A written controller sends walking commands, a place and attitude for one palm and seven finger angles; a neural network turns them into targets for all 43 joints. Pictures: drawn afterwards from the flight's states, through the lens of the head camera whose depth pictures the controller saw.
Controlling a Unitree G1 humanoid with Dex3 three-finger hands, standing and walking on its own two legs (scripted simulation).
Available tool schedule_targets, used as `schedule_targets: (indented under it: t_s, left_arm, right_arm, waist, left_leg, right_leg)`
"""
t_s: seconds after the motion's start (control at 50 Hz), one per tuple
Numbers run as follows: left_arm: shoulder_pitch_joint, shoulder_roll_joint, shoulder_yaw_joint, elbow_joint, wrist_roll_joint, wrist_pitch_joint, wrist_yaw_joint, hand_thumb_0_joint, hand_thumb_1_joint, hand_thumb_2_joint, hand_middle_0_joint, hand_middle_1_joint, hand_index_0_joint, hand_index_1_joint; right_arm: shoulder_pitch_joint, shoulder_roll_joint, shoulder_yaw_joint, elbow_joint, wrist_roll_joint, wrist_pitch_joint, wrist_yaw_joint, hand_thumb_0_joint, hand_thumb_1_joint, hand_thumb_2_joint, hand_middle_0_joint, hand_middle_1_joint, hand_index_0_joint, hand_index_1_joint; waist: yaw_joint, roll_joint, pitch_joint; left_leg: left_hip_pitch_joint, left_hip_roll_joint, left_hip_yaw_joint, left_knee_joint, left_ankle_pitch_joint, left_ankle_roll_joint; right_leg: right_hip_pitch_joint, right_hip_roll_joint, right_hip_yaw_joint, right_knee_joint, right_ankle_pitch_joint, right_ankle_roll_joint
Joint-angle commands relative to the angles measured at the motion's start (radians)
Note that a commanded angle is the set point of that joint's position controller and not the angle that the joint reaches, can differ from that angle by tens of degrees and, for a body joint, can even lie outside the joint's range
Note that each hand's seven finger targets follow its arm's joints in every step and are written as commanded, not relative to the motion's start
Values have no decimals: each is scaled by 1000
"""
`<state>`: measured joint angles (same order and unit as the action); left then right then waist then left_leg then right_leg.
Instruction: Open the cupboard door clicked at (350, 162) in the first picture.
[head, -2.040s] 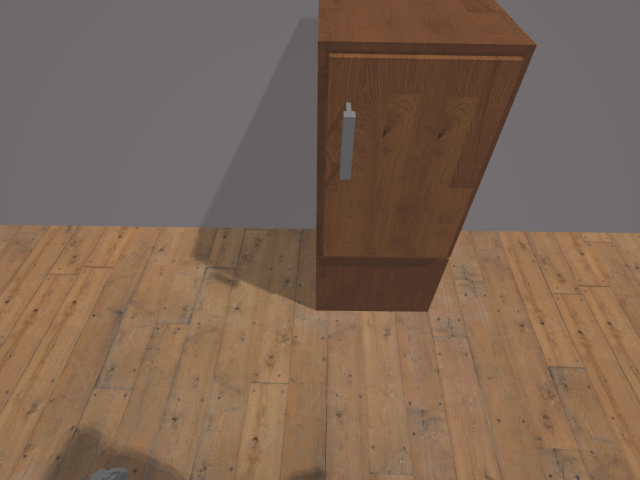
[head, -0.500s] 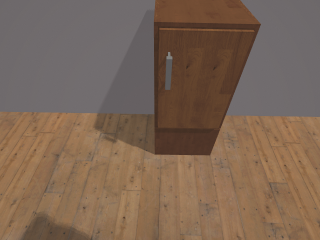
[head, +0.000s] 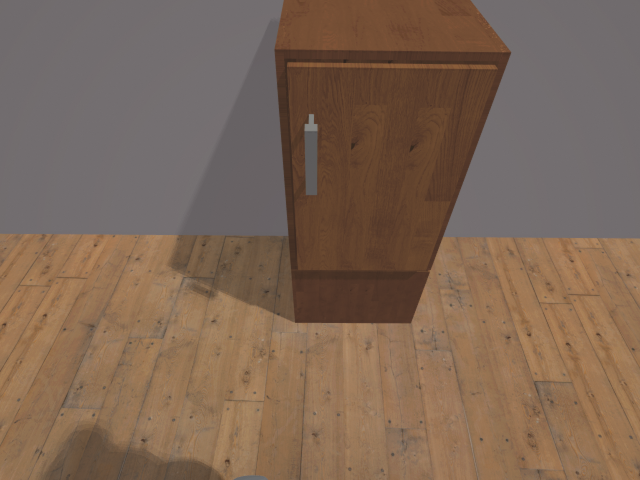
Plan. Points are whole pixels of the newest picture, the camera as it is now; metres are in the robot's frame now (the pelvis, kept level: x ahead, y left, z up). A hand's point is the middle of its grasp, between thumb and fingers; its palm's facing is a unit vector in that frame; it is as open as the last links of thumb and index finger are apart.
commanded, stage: take the last steps up to it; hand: left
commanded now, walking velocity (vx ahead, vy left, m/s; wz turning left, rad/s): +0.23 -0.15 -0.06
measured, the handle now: (311, 155) +0.71 +0.08 +0.00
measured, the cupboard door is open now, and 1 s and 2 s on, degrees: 0 0 0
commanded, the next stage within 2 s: come to a stop and stand still in 0.24 s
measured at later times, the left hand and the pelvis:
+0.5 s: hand (226, 459) +0.18 +0.16 -0.18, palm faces +0.02 -0.99 -0.17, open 7.3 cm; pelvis +0.15 -0.02 +0.00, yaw -3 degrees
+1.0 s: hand (225, 440) +0.21 +0.17 -0.19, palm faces +0.02 -0.98 -0.22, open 7.3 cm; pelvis +0.14 -0.02 -0.01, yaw -1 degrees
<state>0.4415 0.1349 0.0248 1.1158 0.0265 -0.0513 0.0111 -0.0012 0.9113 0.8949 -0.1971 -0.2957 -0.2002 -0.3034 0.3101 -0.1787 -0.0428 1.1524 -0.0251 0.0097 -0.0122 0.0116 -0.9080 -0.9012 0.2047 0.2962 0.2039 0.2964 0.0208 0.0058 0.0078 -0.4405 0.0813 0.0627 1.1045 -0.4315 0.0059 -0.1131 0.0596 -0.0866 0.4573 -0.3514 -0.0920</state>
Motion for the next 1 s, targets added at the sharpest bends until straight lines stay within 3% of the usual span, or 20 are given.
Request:
schedule_targets:
  t_s: [0.0,0.14,0.2,0.22,0.24,0.26,0.3,0.38,0.54,0.56,0.58,0.6,0.62,0.72,0.8,0.86,0.88,0.94,0.96,0.98]
  left_arm:
    - [111,104,18,8,6,-14,24,0,900,900,-200,-300,-200,-300]
    - [133,89,19,42,8,-5,24,0,900,900,-200,-300,-200,-300]
    - [109,93,26,28,-3,1,16,0,900,900,-200,-300,-200,-300]
    - [141,61,30,12,-12,3,10,0,900,900,-200,-300,-200,-300]
    - [157,29,22,-23,-16,5,1,0,900,900,-200,-300,-200,-300]
    - [118,70,30,-29,1,18,5,0,900,900,-200,-300,-200,-300]
    - [24,50,39,-54,14,33,-13,0,900,900,-200,-300,-200,-300]
    - [87,-18,34,-55,7,70,-9,0,900,900,-200,-300,-200,-300]
    - [-28,87,39,-115,2,64,10,0,900,900,-200,-300,-200,-300]
    - [-24,133,48,-123,4,54,12,0,900,900,-200,-300,-200,-300]
    - [-54,213,59,-140,13,44,19,0,900,900,-200,-300,-200,-300]
    - [-69,271,64,-158,9,45,16,0,900,900,-200,-300,-200,-300]
    - [-86,274,66,-162,7,50,20,0,900,900,-200,-300,-200,-300]
    - [-199,241,71,-198,8,58,42,0,900,900,-200,-300,-200,-300]
    - [-186,246,80,-198,15,63,40,0,900,900,-200,-300,-200,-300]
    - [-215,240,78,-197,8,73,31,0,900,900,-200,-300,-200,-300]
    - [-205,246,53,-201,-1,59,78,0,900,900,-200,-300,-200,-300]
    - [-191,143,9,-255,-7,98,46,0,900,900,-200,-300,-200,-300]
    - [-239,150,13,-253,-2,110,41,0,900,900,-200,-300,-200,-300]
    - [-229,151,20,-246,-3,108,31,0,900,900,-200,-300,-200,-300]
  right_arm:
    - [-139,-25,-17,-131,0,-39,5,0,-900,-900,200,300,200,300]
    - [-171,4,-16,-144,7,-54,0,0,-900,-900,200,300,200,300]
    - [82,-42,-28,-63,0,-66,-33,0,-900,-900,200,300,200,300]
    - [205,-128,-50,-41,-14,-71,-47,0,-900,-900,200,300,200,300]
    - [252,-208,-60,-38,-6,-66,-49,0,-900,-900,200,300,200,300]
    - [176,-198,-50,-50,10,-61,-48,0,-900,-900,200,300,200,300]
    - [18,-98,-27,-92,3,-68,-45,0,-900,-900,200,300,200,300]
    - [-80,-57,-14,-133,-3,-72,-38,0,-900,-900,200,300,200,300]
    - [-83,-126,-43,-149,2,-16,-21,0,-900,-900,200,300,200,300]
    - [-73,-112,-46,-156,3,-9,-17,0,-900,-900,200,300,200,300]
    - [-29,-60,-42,-165,8,-1,-10,0,-900,-900,200,300,200,300]
    - [-5,-35,-41,-177,13,13,-9,0,-900,-900,200,300,200,300]
    - [-35,-34,-42,-186,11,29,-14,0,-900,-900,200,300,200,300]
    - [-43,-75,-44,-184,5,38,-4,0,-900,-900,200,300,200,300]
    - [-58,-53,-33,-200,10,26,0,0,-900,-900,200,300,200,300]
    - [30,-41,-26,-177,14,12,-3,0,-900,-900,200,300,200,300]
    - [40,-108,-40,-242,28,-10,0,0,-900,-900,200,300,200,300]
    - [-62,-149,-23,-340,-4,-7,4,0,-900,-900,200,300,200,300]
    - [-68,-151,-22,-353,-6,-4,-6,0,-900,-900,200,300,200,300]
    - [-93,-144,-17,-353,-6,1,-12,0,-900,-900,200,300,200,300]
  waist:
    - [-9,-76,99]
    - [-21,-125,94]
    - [-130,-73,-24]
    - [-164,53,-132]
    - [-129,223,-166]
    - [-107,107,-110]
    - [-50,84,115]
    - [28,111,57]
    - [18,155,27]
    - [22,72,2]
    - [1,-140,-26]
    - [2,-233,-58]
    - [19,-238,-70]
    - [-2,-196,-65]
    - [19,-220,-86]
    - [-22,-215,-96]
    - [-69,-82,-217]
    - [-17,406,-13]
    - [-45,372,69]
    - [-22,251,108]
  left_leg:
    - [-213,30,18,-29,83,-13]
    - [-33,-29,104,-340,146,30]
    - [340,-46,92,-545,318,67]
    - [569,176,-202,-608,455,158]
    - [608,450,-556,-757,548,289]
    - [459,469,-566,-843,296,290]
    - [163,372,-428,-932,34,221]
    - [22,209,-58,-856,436,143]
    - [116,147,-8,-643,497,80]
    - [121,105,15,-555,382,35]
    - [42,-1,78,-383,106,-18]
    - [39,-66,39,-220,-151,-26]
    - [25,-62,-33,-94,-195,-20]
    - [-45,-55,-77,42,-55,-46]
    - [28,-62,-41,-211,-80,-42]
    - [190,-81,14,-508,70,-31]
    - [229,-59,47,-599,112,-43]
    - [125,145,-209,-801,303,77]
    - [29,156,-249,-838,287,98]
    - [-3,143,-221,-818,266,119]
  right_leg:
    - [40,-281,259,-219,470,-138]
    - [43,-216,161,-134,795,-95]
    - [-56,-156,118,214,881,-41]
    - [-251,-79,83,479,549,12]
    - [-428,-2,52,793,-174,40]
    - [-434,-44,130,884,-194,31]
    - [-470,-131,136,868,-52,54]
    - [-277,-153,72,569,25,105]
    - [-114,-111,-18,110,215,126]
    - [-87,-160,39,39,348,116]
    - [-58,-329,251,-26,570,59]
    - [-103,-470,327,-85,692,-35]
    - [-130,-478,345,-97,677,-83]
    - [-94,-420,233,-64,605,-86]
    - [-58,-410,236,-67,548,-90]
    - [-125,-353,200,-35,382,-37]
    - [-8,-330,196,118,619,1]
    - [-292,-102,-8,335,-131,84]
    - [-311,-89,49,430,-157,77]
    - [-307,-92,89,467,-107,71]
